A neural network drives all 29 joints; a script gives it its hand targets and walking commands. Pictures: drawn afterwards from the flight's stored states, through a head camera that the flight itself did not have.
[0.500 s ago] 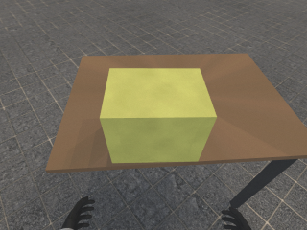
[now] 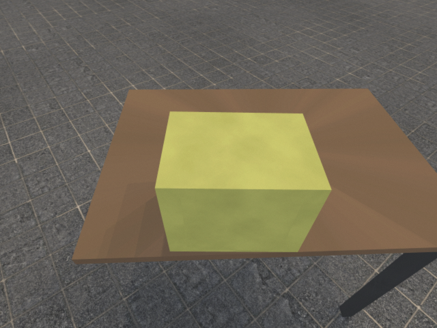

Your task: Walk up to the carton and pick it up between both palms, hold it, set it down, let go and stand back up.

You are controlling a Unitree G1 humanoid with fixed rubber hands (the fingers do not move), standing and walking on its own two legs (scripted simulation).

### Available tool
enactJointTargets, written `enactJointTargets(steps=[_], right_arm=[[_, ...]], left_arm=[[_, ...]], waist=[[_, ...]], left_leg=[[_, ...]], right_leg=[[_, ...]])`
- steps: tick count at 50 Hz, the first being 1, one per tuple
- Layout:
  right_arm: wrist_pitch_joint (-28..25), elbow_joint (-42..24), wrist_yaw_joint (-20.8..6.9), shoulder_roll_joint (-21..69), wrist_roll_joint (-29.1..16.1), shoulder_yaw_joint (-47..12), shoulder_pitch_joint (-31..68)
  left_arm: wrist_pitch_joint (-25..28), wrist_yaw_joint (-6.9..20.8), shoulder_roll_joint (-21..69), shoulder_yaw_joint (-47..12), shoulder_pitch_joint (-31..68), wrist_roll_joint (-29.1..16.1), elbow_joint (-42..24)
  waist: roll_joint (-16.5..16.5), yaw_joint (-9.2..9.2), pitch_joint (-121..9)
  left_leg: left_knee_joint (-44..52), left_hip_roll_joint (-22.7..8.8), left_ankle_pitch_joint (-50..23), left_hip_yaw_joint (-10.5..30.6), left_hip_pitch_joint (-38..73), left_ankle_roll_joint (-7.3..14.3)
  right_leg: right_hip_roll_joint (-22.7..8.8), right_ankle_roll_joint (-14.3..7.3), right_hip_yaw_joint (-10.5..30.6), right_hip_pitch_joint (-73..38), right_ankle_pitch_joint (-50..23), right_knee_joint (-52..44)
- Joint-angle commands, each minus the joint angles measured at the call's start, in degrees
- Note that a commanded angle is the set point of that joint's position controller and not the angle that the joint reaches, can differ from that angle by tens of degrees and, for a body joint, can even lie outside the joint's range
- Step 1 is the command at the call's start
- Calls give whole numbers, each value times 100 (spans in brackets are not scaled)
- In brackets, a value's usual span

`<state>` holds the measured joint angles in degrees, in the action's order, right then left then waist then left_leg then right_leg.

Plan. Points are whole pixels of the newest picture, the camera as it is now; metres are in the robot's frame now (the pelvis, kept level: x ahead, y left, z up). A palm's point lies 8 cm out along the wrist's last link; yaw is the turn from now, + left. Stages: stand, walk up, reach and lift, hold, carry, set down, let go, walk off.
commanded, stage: stand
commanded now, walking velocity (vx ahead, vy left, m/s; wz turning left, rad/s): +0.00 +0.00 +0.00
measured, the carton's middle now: (235, 183) +0.39 -0.02 +0.05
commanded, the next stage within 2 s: none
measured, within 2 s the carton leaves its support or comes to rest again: neither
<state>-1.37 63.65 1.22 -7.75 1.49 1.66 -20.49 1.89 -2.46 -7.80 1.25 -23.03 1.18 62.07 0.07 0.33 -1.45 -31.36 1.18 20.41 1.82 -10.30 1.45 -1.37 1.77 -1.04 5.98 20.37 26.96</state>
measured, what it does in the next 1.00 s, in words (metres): stands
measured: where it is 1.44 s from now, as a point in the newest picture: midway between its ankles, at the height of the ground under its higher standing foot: outside the picture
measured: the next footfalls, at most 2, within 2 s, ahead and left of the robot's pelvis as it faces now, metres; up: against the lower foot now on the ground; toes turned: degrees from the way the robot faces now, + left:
none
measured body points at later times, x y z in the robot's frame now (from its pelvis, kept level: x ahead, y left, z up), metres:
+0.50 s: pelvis -0.02 +0.02 +0.00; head -0.03 +0.03 +0.45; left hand -0.07 +0.21 -0.17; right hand -0.06 -0.18 -0.16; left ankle -0.04 +0.10 -0.73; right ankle -0.07 -0.14 -0.73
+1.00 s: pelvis -0.03 +0.03 +0.00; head -0.04 +0.03 +0.45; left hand -0.10 +0.22 -0.16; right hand -0.08 -0.17 -0.16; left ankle -0.04 +0.10 -0.73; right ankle -0.07 -0.14 -0.73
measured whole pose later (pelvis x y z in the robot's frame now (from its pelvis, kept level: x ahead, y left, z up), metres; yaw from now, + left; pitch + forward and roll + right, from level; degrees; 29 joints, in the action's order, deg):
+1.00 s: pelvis -0.03 +0.03 +0.00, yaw +0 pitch -2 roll +0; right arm -1.1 66.4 2.1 -5.2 0.8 -0.2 -20.3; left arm -0.2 -3.0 -4.7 -0.3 -20.6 0.9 70.2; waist 0.5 -0.2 1.6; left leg -27.9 3.9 15.7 0.4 -9.9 3.7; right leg -4.2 4.1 0.3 6.8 16.9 26.1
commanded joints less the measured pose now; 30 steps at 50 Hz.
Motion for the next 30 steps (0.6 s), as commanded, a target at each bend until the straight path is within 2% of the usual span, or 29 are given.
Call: enactJointTargets(steps=[1,13,30], right_arm=[[-40,-12,60,-497,-5,47,-500],[-19,250,128,-271,-20,-65,-618],[-6,301,135,-184,-40,-120,-634]], left_arm=[[17,-39,-433,61,-436,-7,78],[-127,-75,-197,-13,-381,-19,653],[-212,-76,-75,-79,-304,-25,876]], waist=[[-89,-16,636],[-71,-2,939],[-72,-24,1054]], left_leg=[[554,-610,-3218,504,-155,200],[761,-579,-2887,564,-234,208],[1111,-549,-1929,700,-356,215]], right_leg=[[-376,-216,258,186,-2131,-327],[-387,-137,232,197,-1647,-404],[-390,-73,212,298,-1165,-463]])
